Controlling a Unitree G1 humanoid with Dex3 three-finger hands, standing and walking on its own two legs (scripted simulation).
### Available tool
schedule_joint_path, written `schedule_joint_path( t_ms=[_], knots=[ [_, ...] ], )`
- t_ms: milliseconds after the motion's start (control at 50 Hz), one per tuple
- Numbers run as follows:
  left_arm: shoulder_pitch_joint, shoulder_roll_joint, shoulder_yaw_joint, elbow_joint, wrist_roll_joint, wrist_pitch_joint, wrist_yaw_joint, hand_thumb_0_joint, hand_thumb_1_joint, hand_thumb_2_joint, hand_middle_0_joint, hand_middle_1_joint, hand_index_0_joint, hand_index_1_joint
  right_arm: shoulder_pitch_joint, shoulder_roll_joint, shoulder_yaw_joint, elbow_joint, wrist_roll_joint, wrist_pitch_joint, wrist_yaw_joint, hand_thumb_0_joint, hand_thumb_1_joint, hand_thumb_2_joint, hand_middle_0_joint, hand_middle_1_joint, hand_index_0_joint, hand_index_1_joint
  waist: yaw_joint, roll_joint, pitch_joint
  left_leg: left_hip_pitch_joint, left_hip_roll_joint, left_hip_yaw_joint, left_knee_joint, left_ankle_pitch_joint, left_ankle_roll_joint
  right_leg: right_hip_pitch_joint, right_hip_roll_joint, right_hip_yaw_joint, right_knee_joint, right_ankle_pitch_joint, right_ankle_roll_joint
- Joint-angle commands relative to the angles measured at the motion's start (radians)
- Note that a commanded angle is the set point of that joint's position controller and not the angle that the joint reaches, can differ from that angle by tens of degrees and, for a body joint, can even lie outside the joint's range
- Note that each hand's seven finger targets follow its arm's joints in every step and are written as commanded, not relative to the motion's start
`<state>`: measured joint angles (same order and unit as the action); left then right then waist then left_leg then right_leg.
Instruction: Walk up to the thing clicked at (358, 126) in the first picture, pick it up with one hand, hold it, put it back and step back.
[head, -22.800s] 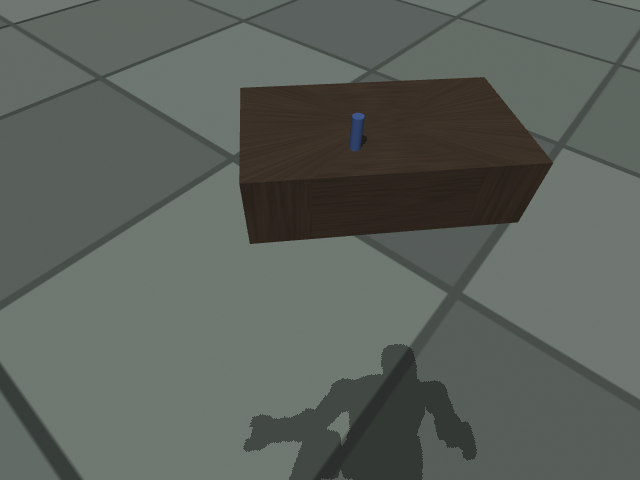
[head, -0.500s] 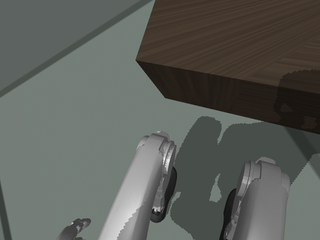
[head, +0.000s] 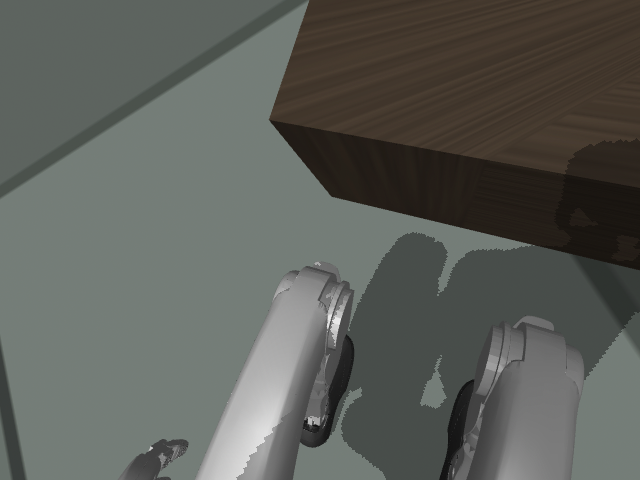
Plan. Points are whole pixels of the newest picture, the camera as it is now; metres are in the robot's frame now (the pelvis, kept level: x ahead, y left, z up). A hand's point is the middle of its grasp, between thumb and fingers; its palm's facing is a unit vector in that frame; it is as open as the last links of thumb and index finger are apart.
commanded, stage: open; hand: right
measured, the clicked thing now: out of the picture +0.59 -0.29 +0.02
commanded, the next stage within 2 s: withdraw in 0.44 s
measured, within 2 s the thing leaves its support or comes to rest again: neither
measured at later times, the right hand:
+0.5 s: hand out of the picture +0.60 -0.28 +0.02, palm faces +0.28 +0.96 -0.02, open 9.4 cm
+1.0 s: hand out of the picture +0.60 -0.34 +0.11, palm faces +0.37 +0.93 -0.05, open 12.9 cm
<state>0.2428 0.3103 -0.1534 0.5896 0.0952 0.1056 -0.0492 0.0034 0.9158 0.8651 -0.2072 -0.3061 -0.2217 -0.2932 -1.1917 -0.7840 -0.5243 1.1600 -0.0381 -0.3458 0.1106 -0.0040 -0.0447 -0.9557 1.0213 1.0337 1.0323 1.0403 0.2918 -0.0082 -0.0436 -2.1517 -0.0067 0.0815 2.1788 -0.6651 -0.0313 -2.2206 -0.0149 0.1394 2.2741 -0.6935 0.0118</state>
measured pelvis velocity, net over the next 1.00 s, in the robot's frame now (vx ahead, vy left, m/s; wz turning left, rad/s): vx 0.00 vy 0.00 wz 0.00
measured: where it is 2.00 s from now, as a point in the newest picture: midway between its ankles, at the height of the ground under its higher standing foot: (387, 436)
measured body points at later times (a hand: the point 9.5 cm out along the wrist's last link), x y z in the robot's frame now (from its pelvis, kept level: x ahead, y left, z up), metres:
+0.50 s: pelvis +0.00 +0.00 +0.00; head +0.25 -0.06 +0.37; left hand +0.03 +0.28 -0.09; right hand +0.57 -0.33 +0.02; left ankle +0.10 +0.13 -0.34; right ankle +0.07 -0.13 -0.34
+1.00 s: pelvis +0.00 +0.00 +0.03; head +0.25 -0.06 +0.40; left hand +0.02 +0.27 -0.07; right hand +0.57 -0.39 +0.11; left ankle +0.10 +0.13 -0.34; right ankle +0.07 -0.13 -0.34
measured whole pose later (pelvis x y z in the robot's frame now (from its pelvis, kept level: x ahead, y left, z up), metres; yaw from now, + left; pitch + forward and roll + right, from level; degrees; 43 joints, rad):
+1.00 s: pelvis +0.00 +0.00 +0.03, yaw +0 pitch +36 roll +8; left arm 0.23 0.29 -0.15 0.59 0.06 0.13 -0.03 0.00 0.91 0.87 -0.20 -0.30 -0.21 -0.30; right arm -1.25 -0.93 -0.59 1.10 -0.07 -0.24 0.16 -0.01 0.18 -0.34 0.48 0.40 0.48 0.40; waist 0.29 -0.01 -0.06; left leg -2.08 -0.01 0.08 2.09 -0.66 -0.03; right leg -2.14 -0.03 0.13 2.19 -0.69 0.01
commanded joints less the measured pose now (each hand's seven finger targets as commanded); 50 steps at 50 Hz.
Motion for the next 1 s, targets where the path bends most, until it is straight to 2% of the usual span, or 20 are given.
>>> schedule_joint_path(
  t_ms=[0,80,100,260,300,320,360,440,460,480,520,540,580,600,640,760,800,900,940,980],
  knots=[
    [0.240,0.254,0.083,0.007,0.004,0.011,0.019,0.000,0.912,0.876,-0.204,-0.309,-0.217,-0.296,-0.416,-0.230,0.011,-0.244,0.012,-0.073,0.005,0.000,-0.082,-0.650,1.211,0.919,1.207,0.920,0.013,-0.376,-0.715,0.375,-0.015,0.054,-0.190,0.239,0.069,0.531,-0.014,-0.046,-0.267,0.244,-0.022],
    [0.239,0.269,0.093,-0.001,0.005,0.009,0.020,0.000,0.886,0.896,-0.206,-0.305,-0.206,-0.305,-0.386,-0.254,-0.019,-0.199,0.016,-0.069,0.003,0.000,-0.015,-0.607,1.091,0.836,1.085,0.837,0.016,-0.345,-0.705,0.400,-0.018,0.051,-0.201,0.237,0.064,0.491,-0.014,-0.050,-0.254,0.226,-0.031],
    [0.238,0.243,0.079,0.003,0.003,0.008,0.019,0.000,0.887,0.897,-0.207,-0.307,-0.207,-0.307,-0.446,-0.233,0.006,-0.272,0.024,-0.081,0.008,0.000,0.012,-0.577,1.058,0.808,1.056,0.809,0.018,-0.335,-0.722,0.416,-0.017,0.046,-0.207,0.250,0.061,0.484,-0.013,-0.055,-0.247,0.230,-0.034],
    [0.241,0.255,0.089,-0.003,0.004,0.011,0.021,0.000,0.884,0.898,-0.207,-0.307,-0.205,-0.309,-0.386,-0.256,-0.014,-0.220,0.014,-0.066,0.005,0.000,0.058,-0.434,0.876,0.632,0.868,0.633,0.009,-0.309,-0.728,0.438,-0.022,0.044,-0.213,0.226,0.059,0.452,-0.016,-0.059,-0.248,0.202,-0.036],
    [0.233,0.267,0.091,0.007,0.003,0.012,0.024,0.000,0.879,0.904,-0.209,-0.309,-0.204,-0.315,-0.385,-0.247,-0.011,-0.184,0.018,-0.063,0.009,0.000,0.041,-0.424,0.855,0.613,0.844,0.614,0.020,-0.324,-0.705,0.420,-0.020,0.048,-0.210,0.219,0.060,0.456,-0.014,-0.055,-0.250,0.194,-0.035],
    [0.225,0.244,0.077,-0.007,0.001,0.010,0.023,0.000,0.878,0.904,-0.210,-0.309,-0.204,-0.316,-0.440,-0.238,0.000,-0.282,0.025,-0.076,0.011,0.000,0.080,-0.422,0.836,0.609,0.827,0.609,0.014,-0.325,-0.732,0.417,-0.020,0.047,-0.205,0.230,0.060,0.470,-0.015,-0.055,-0.248,0.207,-0.035],
    [0.236,0.264,0.092,0.003,0.002,0.012,0.023,0.000,0.880,0.900,-0.209,-0.308,-0.204,-0.314,-0.400,-0.265,-0.013,-0.240,0.015,-0.069,0.007,0.000,0.056,-0.432,0.802,0.599,0.794,0.600,0.001,-0.350,-0.744,0.403,-0.022,0.049,-0.197,0.233,0.065,0.506,-0.017,-0.052,-0.253,0.230,-0.029],
    [0.234,0.250,0.082,0.007,0.002,0.010,0.022,0.000,0.878,0.901,-0.210,-0.310,-0.203,-0.317,-0.404,-0.223,0.004,-0.233,0.024,-0.067,0.010,0.000,0.062,-0.416,0.740,0.562,0.730,0.563,0.014,-0.341,-0.717,0.390,-0.020,0.051,-0.191,0.257,0.065,0.503,-0.017,-0.050,-0.245,0.254,-0.028],
    [0.238,0.261,0.088,0.011,0.004,0.012,0.022,0.000,0.905,0.876,-0.202,-0.303,-0.208,-0.297,-0.379,-0.234,0.002,-0.200,0.019,-0.064,0.010,0.000,0.054,-0.441,0.695,0.557,0.691,0.557,0.017,-0.336,-0.695,0.392,-0.022,0.051,-0.197,0.251,0.064,0.486,-0.018,-0.051,-0.241,0.240,-0.031],
    [0.226,0.248,0.078,-0.003,0.001,0.013,0.023,0.000,0.900,0.891,-0.212,-0.321,-0.217,-0.316,-0.417,-0.249,-0.003,-0.245,0.020,-0.069,0.011,0.000,0.070,-0.361,0.775,0.528,0.771,0.529,0.012,-0.331,-0.704,0.394,-0.021,0.047,-0.199,0.239,0.064,0.480,-0.017,-0.053,-0.245,0.227,-0.031],
    [0.231,0.259,0.081,0.005,0.002,0.012,0.023,0.000,0.903,0.879,-0.202,-0.302,-0.206,-0.298,-0.389,-0.263,-0.009,-0.212,0.019,-0.066,0.013,0.000,0.066,-0.431,0.663,0.536,0.659,0.536,0.010,-0.327,-0.701,0.407,-0.021,0.048,-0.199,0.235,0.062,0.465,-0.016,-0.054,-0.241,0.216,-0.033],
    [0.230,0.252,0.081,0.005,0.004,0.013,0.024,0.000,0.890,0.898,-0.215,-0.323,-0.216,-0.323,-0.404,-0.248,0.007,-0.217,0.016,-0.065,0.014,0.000,0.103,-0.351,0.743,0.498,0.739,0.499,0.017,-0.326,-0.702,0.411,-0.024,0.045,-0.207,0.226,0.061,0.451,-0.017,-0.056,-0.238,0.201,-0.036],
    [0.224,0.246,0.071,-0.001,0.002,0.012,0.022,0.000,0.905,0.878,-0.203,-0.306,-0.209,-0.300,-0.422,-0.255,-0.001,-0.226,0.019,-0.067,0.016,0.000,0.078,-0.420,0.636,0.517,0.633,0.517,0.017,-0.331,-0.713,0.412,-0.021,0.050,-0.197,0.227,0.062,0.454,-0.014,-0.051,-0.246,0.208,-0.033],
    [0.226,0.257,0.080,-0.002,-0.001,0.013,0.022,0.000,0.895,0.894,-0.212,-0.320,-0.215,-0.318,-0.382,-0.255,-0.009,-0.208,0.022,-0.062,0.016,0.000,0.117,-0.340,0.716,0.475,0.713,0.475,0.004,-0.326,-0.717,0.403,-0.023,0.051,-0.197,0.219,0.063,0.470,-0.016,-0.052,-0.249,0.203,-0.032],
    [0.234,0.258,0.080,0.005,0.003,0.015,0.022,0.000,0.909,0.872,-0.201,-0.304,-0.209,-0.295,-0.380,-0.258,-0.005,-0.185,0.012,-0.060,0.014,0.000,0.109,-0.390,0.593,0.481,0.591,0.481,0.016,-0.324,-0.708,0.402,-0.024,0.054,-0.199,0.217,0.061,0.465,-0.017,-0.049,-0.245,0.200,-0.032],
    [0.226,0.258,0.077,-0.015,-0.002,0.027,0.028,0.000,0.903,0.876,-0.199,-0.301,-0.205,-0.294,-0.477,-0.406,-0.069,-0.356,0.008,-0.060,0.010,0.000,0.168,-0.314,0.499,0.391,0.494,0.391,-0.028,-0.428,-0.847,0.443,-0.023,0.042,-0.191,0.254,0.070,0.585,-0.020,-0.054,-0.273,0.270,-0.022],
    [0.243,0.262,0.084,-0.011,-0.005,0.030,0.032,0.000,0.907,0.872,-0.198,-0.301,-0.206,-0.293,-0.487,-0.446,-0.089,-0.367,-0.001,-0.043,0.013,0.000,0.188,-0.313,0.467,0.381,0.463,0.381,-0.024,-0.436,-0.865,0.471,-0.023,0.041,-0.211,0.266,0.067,0.618,-0.022,-0.054,-0.291,0.284,-0.022],
    [0.244,0.248,0.088,-0.014,-0.023,0.035,0.047,0.000,0.899,0.874,-0.199,-0.300,-0.203,-0.295,-0.557,-0.499,-0.080,-0.409,-0.012,0.021,0.036,0.000,0.202,-0.353,0.407,0.386,0.408,0.385,-0.026,-0.471,-0.886,0.513,-0.023,0.020,-0.292,0.245,0.069,0.705,-0.026,-0.059,-0.370,0.257,-0.022],
    [0.258,0.249,0.087,0.023,-0.028,0.035,0.048,0.000,0.882,0.895,-0.214,-0.321,-0.211,-0.325,-0.481,-0.489,-0.072,-0.270,-0.025,0.064,0.053,0.000,0.181,-0.285,0.475,0.339,0.478,0.340,-0.002,-0.429,-0.754,0.488,-0.028,0.028,-0.335,0.205,0.067,0.664,-0.029,-0.053,-0.402,0.211,-0.026],
    [0.250,0.236,0.081,0.049,-0.032,0.026,0.043,0.000,0.900,0.871,-0.203,-0.307,-0.210,-0.300,-0.360,-0.346,0.004,-0.047,-0.022,0.101,0.088,0.000,0.155,-0.343,0.354,0.346,0.355,0.345,0.038,-0.309,-0.583,0.468,-0.035,0.039,-0.392,0.134,0.060,0.553,-0.028,-0.043,-0.426,0.113,-0.044]
  ],
)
